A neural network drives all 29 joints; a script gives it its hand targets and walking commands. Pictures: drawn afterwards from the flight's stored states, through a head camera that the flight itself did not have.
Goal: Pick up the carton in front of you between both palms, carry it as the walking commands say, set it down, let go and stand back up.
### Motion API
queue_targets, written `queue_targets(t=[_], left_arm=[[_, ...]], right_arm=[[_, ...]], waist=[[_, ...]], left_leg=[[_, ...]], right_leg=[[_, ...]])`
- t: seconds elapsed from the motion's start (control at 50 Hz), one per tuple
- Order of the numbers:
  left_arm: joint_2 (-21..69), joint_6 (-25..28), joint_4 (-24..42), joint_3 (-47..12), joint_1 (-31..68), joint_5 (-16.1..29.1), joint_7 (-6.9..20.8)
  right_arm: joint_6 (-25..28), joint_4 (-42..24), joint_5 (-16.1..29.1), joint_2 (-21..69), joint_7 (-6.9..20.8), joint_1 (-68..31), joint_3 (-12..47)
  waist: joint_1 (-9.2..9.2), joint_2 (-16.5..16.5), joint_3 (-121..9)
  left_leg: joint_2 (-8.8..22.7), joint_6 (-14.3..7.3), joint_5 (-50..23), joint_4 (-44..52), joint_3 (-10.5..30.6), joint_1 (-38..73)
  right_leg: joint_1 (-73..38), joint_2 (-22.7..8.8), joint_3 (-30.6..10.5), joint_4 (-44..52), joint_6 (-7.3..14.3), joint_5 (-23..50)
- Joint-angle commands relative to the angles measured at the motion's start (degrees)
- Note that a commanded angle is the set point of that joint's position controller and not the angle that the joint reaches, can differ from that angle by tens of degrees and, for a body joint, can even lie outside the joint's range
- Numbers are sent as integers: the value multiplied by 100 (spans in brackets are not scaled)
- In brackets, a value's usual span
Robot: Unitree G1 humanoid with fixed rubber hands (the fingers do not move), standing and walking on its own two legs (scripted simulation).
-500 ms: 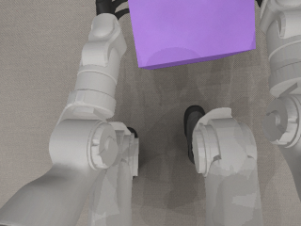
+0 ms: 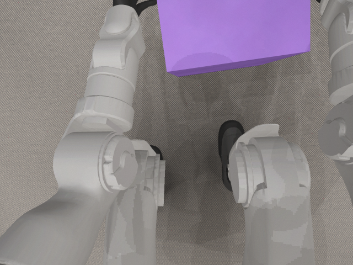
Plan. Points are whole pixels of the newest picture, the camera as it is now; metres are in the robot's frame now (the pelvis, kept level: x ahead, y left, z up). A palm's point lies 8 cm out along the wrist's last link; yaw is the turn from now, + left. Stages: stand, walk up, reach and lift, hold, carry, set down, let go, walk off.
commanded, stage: set down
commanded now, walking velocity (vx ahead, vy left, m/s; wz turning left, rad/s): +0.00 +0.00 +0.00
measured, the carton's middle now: (220, 15) +0.52 -0.14 -0.25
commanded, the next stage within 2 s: let go in 1.44 s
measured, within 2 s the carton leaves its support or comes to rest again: neither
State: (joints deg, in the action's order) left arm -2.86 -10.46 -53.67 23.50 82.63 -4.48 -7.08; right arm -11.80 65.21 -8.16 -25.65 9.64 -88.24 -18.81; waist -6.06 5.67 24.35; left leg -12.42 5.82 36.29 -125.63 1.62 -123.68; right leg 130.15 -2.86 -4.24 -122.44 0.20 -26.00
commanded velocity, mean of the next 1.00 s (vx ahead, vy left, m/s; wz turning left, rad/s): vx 0.00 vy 0.00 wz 0.00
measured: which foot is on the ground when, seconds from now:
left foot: down 0.00-1.00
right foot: down 0.00-1.00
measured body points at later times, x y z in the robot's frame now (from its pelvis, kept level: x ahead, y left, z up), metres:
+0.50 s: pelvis +0.01 -0.01 +0.01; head +0.38 -0.08 +0.24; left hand +0.57 +0.04 -0.17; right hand +0.53 -0.34 -0.17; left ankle +0.11 +0.12 -0.34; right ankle +0.14 -0.13 -0.34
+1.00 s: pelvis +0.02 -0.01 +0.12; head +0.35 -0.10 +0.41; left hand +0.58 +0.03 +0.00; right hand +0.53 -0.35 +0.00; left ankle +0.11 +0.12 -0.34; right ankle +0.14 -0.13 -0.34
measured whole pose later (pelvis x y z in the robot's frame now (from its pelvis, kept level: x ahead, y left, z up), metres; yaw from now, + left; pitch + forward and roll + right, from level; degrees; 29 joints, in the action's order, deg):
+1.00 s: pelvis +0.02 -0.01 +0.12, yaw -3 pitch +44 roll +7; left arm -4.8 -12.7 -42.9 17.2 70.7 1.7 -12.4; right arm -10.5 57.1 -0.1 -28.9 6.1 -77.1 -14.6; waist -2.0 2.6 5.8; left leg -6.2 4.7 34.0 -101.0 0.9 -111.3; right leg 119.6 1.2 -4.9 -99.1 0.2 -23.2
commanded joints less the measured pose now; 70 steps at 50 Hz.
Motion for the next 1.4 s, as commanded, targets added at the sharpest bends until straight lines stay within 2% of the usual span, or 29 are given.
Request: queue_targets(t=[0.0, 0.04, 0.08, 0.1, 0.14, 0.16, 0.2, 0.24, 0.3, 0.36, 0.44, 0.54, 0.58, 0.64, 0.72, 0.84, 0.98, 1.1, 1.24, 1.38], left_arm=[[3015, 1, -2, -1363, 2591, 147, 855], [2762, 24, 26, -1344, 2533, 146, 789], [2089, 76, 41, -1199, 2340, 146, 636], [1413, 117, 57, -1048, 2111, 154, 486], [-592, 268, 65, -676, 1418, 220, -38], [-1006, 324, 98, -754, 1432, 364, -247], [-1157, 399, 29, -1078, 1639, 781, -402], [-1198, 447, 24, -1363, 1742, 1143, -423], [-1063, 462, 267, -1682, 1828, 1472, -374], [-1040, 433, 436, -1783, 1618, 1576, -389], [-1105, 350, 931, -1647, 1317, 1474, -517], [-1055, 107, 1818, -1396, 996, 1264, -720], [-1007, -34, 1838, -1205, 820, 1117, -753], [-911, -158, 1527, -876, 561, 865, -703], [-777, -128, 1227, -593, 393, 619, -601], [-666, -76, 1227, -526, 196, 529, -516], [-639, -162, 1996, -708, 32, 638, -550], [-581, -317, 2388, -702, -314, 597, -527], [-446, -269, 2292, -523, -849, 392, -369], [-372, -118, 2242, -435, -1174, 265, -228]], right_arm=[[-16, 202, 167, 3261, 880, -1525, 818], [46, 230, 162, 2951, 823, -1532, 743], [159, 320, 170, 2245, 681, -1449, 561], [245, 398, 181, 1566, 538, -1271, 386], [516, 477, 246, -693, -13, -778, -55], [667, 363, 361, -1301, -275, -914, -66], [916, 232, 783, -1659, -547, -1343, 147], [1087, 69, 1185, -1860, -632, -1671, 377], [1156, -168, 1547, -1855, -569, -1798, 697], [1075, -170, 1739, -1779, -462, -1521, 846], [902, -292, 1688, -1851, -417, -1194, 803], [608, -1088, 1437, -1883, -484, -1098, 630], [452, -1197, 1325, -1732, -475, -1002, 591], [311, -1110, 1213, -1443, -415, -897, 637], [284, -1062, 1080, -1156, -350, -779, 639], [279, -1090, 863, -1113, -350, -489, 451], [194, -1646, 787, -1262, -361, -319, 274], [45, -1958, 782, -1165, -271, -89, 241], [71, -1872, 595, -889, -171, 302, 143], [223, -1786, 376, -719, -161, 582, -13]], waist=[[-477, 163, -4488], [-474, 136, -4541], [-460, 92, -4638], [-460, 67, -4687], [-469, 0, -4868], [-470, -38, -5118], [-465, -96, -5560], [-464, -172, -5960], [-420, -314, -6331], [-334, -438, -6771], [-241, -551, -7488], [-179, -962, -8772], [-96, -1087, -8581], [129, -1185, -7815], [291, -1263, -7379], [227, -1252, -7621], [143, -1135, -8750], [222, -1158, -8968], [354, -1230, -8495], [380, -1195, -8199]], left_leg=[[41, -335, -229, 1148, -676, 915], [69, -302, -263, 1133, -688, 1047], [125, -234, -318, 1129, -729, 1229], [170, -181, -350, 1133, -768, 1347], [274, -65, -434, 1161, -844, 1635], [304, -20, -554, 1150, -824, 1804], [366, 25, -879, 1074, -722, 2056], [438, 36, -1163, 984, -656, 2157], [508, 40, -1465, 929, -694, 2003], [516, 26, -1391, 963, -813, 1908], [443, 0, -1306, 1096, -941, 2032], [286, -54, -1159, 1530, -1091, 2257], [266, -98, -898, 1789, -1105, 2133], [287, -143, -560, 2143, -1076, 1783], [321, -130, -567, 2485, -1045, 1561], [355, -71, -725, 3022, -1014, 1772], [343, -29, -1147, 3700, -1010, 2502], [350, -32, -1319, 4371, -987, 2825], [420, -26, -1504, 5200, -914, 3101], [489, -5, -1800, 6004, -812, 3594]], right_leg=[[-2933, 435, 277, 854, 359, 437], [-2993, 410, 301, 822, 319, 442], [-3099, 350, 342, 806, 254, 466], [-3171, 303, 367, 807, 204, 484], [-3402, 193, 407, 818, 102, 579], [-3570, 160, 405, 829, 69, 730], [-3802, 101, 381, 754, 62, 1155], [-4037, 51, 351, 649, 88, 1548], [-4432, 70, 301, 591, 141, 2083], [-4945, 88, 294, 588, 118, 2262], [-5605, 155, 350, 714, 71, 2390], [-6674, 305, 538, 1084, 8, 2446], [-6565, 354, 598, 1335, -26, 2131], [-6047, 375, 584, 1743, -66, 1567], [-5791, 405, 534, 2131, -117, 1392], [-6081, 460, 567, 2657, -138, 1561], [-7176, 556, 624, 3259, -110, 2236], [-7920, 587, 605, 3858, -108, 2560], [-8416, 573, 516, 4647, -138, 2787], [-9069, 546, 430, 5395, -126, 3178]])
